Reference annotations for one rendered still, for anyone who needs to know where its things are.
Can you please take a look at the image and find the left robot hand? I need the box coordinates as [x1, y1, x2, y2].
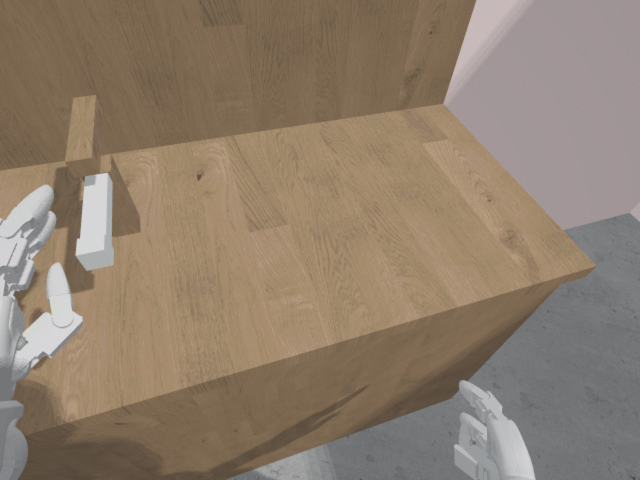
[0, 185, 83, 401]

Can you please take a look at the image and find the right robot hand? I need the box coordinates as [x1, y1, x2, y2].
[454, 380, 536, 480]

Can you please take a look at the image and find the robot left forearm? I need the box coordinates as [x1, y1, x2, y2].
[0, 400, 28, 480]

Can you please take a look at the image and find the counter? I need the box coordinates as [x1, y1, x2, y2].
[0, 0, 596, 480]

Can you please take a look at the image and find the tap lever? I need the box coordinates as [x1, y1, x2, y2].
[76, 173, 114, 271]

